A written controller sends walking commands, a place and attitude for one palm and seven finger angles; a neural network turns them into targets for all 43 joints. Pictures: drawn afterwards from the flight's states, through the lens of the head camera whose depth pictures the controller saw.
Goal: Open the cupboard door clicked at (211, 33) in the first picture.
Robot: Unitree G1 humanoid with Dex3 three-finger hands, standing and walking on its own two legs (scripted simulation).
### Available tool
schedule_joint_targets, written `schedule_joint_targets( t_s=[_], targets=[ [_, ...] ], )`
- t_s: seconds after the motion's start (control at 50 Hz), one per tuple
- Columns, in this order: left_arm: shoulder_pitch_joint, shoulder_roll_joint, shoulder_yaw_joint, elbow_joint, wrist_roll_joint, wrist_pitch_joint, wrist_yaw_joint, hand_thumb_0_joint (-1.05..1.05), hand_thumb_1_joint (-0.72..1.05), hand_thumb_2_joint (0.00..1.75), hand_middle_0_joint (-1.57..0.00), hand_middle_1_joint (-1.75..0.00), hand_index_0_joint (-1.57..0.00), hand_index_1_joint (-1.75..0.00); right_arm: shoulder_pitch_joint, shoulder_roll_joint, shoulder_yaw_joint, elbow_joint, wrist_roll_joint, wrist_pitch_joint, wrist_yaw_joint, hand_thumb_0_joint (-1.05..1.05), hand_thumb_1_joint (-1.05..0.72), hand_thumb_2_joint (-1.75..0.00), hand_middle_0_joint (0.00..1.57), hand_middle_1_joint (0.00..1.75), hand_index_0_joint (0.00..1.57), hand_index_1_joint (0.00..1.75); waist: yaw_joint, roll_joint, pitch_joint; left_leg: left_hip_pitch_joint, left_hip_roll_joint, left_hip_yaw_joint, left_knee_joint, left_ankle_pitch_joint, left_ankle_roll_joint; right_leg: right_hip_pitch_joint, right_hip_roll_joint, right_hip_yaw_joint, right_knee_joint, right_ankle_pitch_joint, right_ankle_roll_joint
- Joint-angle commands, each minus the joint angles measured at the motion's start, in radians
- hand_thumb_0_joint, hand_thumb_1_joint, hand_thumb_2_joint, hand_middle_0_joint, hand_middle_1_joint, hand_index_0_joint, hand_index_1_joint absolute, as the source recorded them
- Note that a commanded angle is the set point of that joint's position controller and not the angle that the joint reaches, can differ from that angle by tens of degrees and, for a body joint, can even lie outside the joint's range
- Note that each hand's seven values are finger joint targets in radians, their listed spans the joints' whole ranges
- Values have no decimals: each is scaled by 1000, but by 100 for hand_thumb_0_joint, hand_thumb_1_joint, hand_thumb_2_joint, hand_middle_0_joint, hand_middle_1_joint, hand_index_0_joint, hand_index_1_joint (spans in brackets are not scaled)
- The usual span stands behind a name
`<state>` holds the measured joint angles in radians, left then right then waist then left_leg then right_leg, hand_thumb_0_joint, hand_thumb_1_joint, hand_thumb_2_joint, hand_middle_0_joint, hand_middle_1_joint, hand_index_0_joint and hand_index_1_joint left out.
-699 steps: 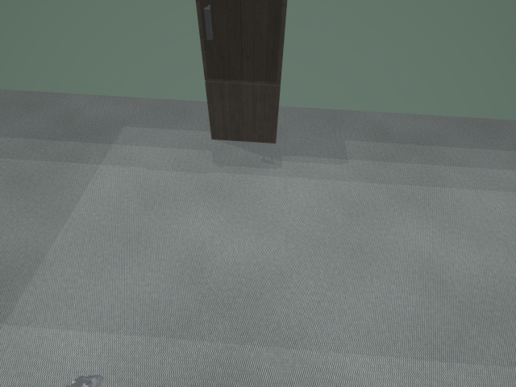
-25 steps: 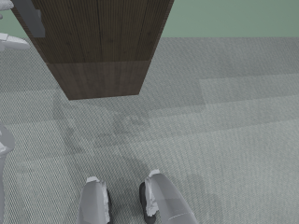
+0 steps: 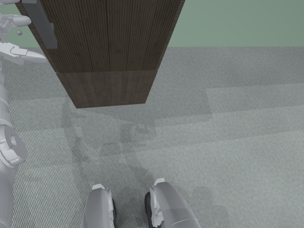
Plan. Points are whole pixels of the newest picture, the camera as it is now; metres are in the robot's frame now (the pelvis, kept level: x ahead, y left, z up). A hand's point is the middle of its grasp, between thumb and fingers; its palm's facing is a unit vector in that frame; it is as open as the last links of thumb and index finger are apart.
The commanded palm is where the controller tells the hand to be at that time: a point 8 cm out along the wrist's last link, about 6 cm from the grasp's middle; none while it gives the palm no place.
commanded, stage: slide the fingers in behind the handle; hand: left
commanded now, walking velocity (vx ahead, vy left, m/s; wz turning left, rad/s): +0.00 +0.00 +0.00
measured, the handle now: (42, 16) +0.60 +0.19 +0.06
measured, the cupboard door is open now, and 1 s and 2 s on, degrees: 0 0 1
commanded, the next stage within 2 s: close the thumb around the handle in 1.56 s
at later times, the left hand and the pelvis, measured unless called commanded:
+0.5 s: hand (39, 33) +0.56 +0.19 +0.06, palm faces +0.04 -1.00 -0.02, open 13.9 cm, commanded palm +0.54 +0.22 +0.06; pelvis -0.01 -0.01 +0.00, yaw +0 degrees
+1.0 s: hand (54, 34) +0.56 +0.17 +0.06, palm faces +0.03 -1.00 -0.02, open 13.9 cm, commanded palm +0.54 +0.19 +0.06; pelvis -0.01 -0.01 +0.00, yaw +1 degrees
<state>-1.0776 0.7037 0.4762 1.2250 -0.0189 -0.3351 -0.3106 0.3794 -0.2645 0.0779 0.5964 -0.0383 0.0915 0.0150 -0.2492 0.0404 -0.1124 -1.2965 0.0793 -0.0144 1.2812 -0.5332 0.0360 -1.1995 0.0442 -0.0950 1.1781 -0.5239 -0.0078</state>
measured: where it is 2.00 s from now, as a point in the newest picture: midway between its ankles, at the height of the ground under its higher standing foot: (132, 223)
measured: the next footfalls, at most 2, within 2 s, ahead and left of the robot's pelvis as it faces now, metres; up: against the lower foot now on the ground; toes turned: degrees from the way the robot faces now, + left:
none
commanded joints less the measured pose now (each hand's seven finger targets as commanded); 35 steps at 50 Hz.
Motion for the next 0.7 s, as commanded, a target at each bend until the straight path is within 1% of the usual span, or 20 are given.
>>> schedule_joint_targets(
  t_s=[0.0,0.02,0.04,0.08,0.1,0.16,0.22,0.26,0.28,0.3,0.38,0.42,0.46,0.48,0.5,0.58,0.6,0.62,0.66,0.68],
  targets=[
    [-454,181,-34,-251,-21,-83,-1,0,-50,30,-30,-120,-30,-120,240,-203,-83,4,-1,-3,-5,0,-90,-90,20,30,20,30,-17,280,-585,678,-10,-108,-104,588,-8,95,28,26,-111,360,-22],
    [-442,218,2,-245,-26,-83,3,0,-50,30,-30,-120,-30,-120,245,-211,-84,5,-2,-2,-6,0,-90,-90,20,30,20,30,-4,262,-604,676,-10,-110,-106,583,-11,110,28,25,-109,355,-21],
    [-448,209,-4,-246,-33,-83,4,0,-50,30,-30,-120,-30,-120,243,-210,-86,7,-1,-2,-8,0,-90,-90,20,30,20,30,-12,245,-604,666,-12,-105,-107,575,-7,122,28,29,-116,363,-18],
    [-436,179,-19,-234,-32,-80,9,0,-50,30,-30,-120,-30,-120,241,-205,-86,9,0,-5,-6,0,-90,-90,20,30,20,30,-7,247,-596,654,-16,-100,-110,550,-7,124,27,29,-119,351,-18],
    [-451,154,-35,-231,-33,-82,12,0,-50,30,-30,-120,-30,-120,245,-203,-85,14,-3,-8,-4,0,-90,-90,20,30,20,30,-17,246,-586,657,-15,-105,-108,551,-5,106,28,28,-115,346,-20],
    [-429,182,-13,-205,-22,-78,32,0,-50,30,-30,-120,-30,-120,247,-204,-85,13,-3,-4,-6,0,-90,-90,20,30,20,30,-9,216,-570,616,-18,-93,-110,528,-2,138,27,33,-121,351,-18],
    [-462,148,-39,-212,-16,-87,50,0,-50,30,-30,-120,-30,-120,242,-199,-83,10,-5,-8,-1,0,-90,-90,20,30,20,30,-14,230,-560,614,-20,-93,-111,501,-4,118,26,32,-120,326,-18],
    [-444,208,11,-215,-12,-97,63,0,-50,30,-30,-120,-30,-120,245,-202,-83,6,-7,-8,-2,0,-90,-90,20,30,20,30,1,213,-583,589,-23,-85,-107,504,-1,162,27,39,-116,345,-19],
    [-444,177,-15,-217,-11,-99,64,0,-50,30,-30,-120,-30,-120,238,-197,-82,3,-7,-9,0,0,-90,-90,20,30,20,30,-3,214,-582,577,-25,-79,-107,496,0,171,27,41,-115,351,-18],
    [-433,173,-7,-214,-10,-104,68,0,-50,30,-30,-120,-30,-120,242,-194,-84,2,-8,-12,2,0,-90,-90,20,30,20,30,-2,213,-581,577,-25,-79,-102,500,2,165,28,41,-111,355,-19],
    [-441,198,-10,-158,-1,-87,76,0,-50,30,-30,-120,-30,-120,233,-199,-75,-5,-1,-12,0,0,-90,-90,20,30,20,30,-13,166,-517,465,-29,-61,-102,399,9,194,28,52,-122,308,-11],
    [-496,205,-12,-203,1,-102,77,0,-50,30,-30,-120,-30,-120,236,-198,-77,-4,-5,-16,-2,0,-90,-90,20,30,20,30,-13,212,-572,503,-29,-66,-94,429,8,188,26,56,-108,327,-15],
    [-477,199,-8,-209,-1,-108,78,0,-50,30,-30,-120,-30,-120,237,-199,-82,0,-5,-18,-2,0,-90,-90,20,30,20,30,-9,216,-596,534,-26,-72,-92,454,4,177,26,52,-106,335,-15],
    [-478,181,-22,-211,-3,-108,78,0,-50,30,-30,-120,-30,-120,235,-196,-81,1,-5,-18,-1,0,-90,-90,20,30,20,30,-9,227,-590,538,-26,-71,-92,457,2,175,26,51,-105,337,-15],
    [-490,131,-52,-216,-7,-111,76,0,-50,30,-30,-120,-30,-120,240,-191,-83,5,-7,-21,3,0,-90,-90,20,30,20,30,-20,234,-596,563,-26,-78,-91,468,3,152,27,48,-102,337,-17],
    [-474,167,-23,-202,-10,-88,81,0,-50,30,-30,-120,-30,-120,243,-197,-83,9,-4,-19,-1,0,-90,-90,20,30,20,30,-12,199,-602,515,-28,-66,-90,449,7,200,26,54,-108,351,-12],
    [-473,161,-21,-210,-9,-91,85,0,-50,30,-30,-120,-30,-120,249,-195,-85,9,-6,-20,0,0,-90,-90,20,30,20,30,-9,204,-608,533,-28,-70,-90,462,6,190,27,52,-104,357,-15],
    [-478,125,-46,-225,-13,-90,86,0,-50,30,-30,-120,-30,-120,245,-193,-86,8,-5,-22,2,0,-90,-90,20,30,20,30,-14,213,-617,545,-29,-69,-91,464,6,187,26,53,-111,359,-12],
    [-463,149,-26,-219,-12,-92,93,0,-50,30,-30,-120,-30,-120,245,-194,-86,13,-5,-21,3,0,-90,-90,20,30,20,30,-3,205,-600,535,-28,-67,-96,453,3,197,26,51,-114,349,-14],
    [-476,128,-42,-227,-12,-93,96,0,-50,30,-30,-120,-30,-120,240,-191,-86,12,-5,-23,4,0,-90,-90,20,30,20,30,-13,200,-596,533,-29,-67,-96,442,5,189,26,51,-116,342,-12]
  ],
)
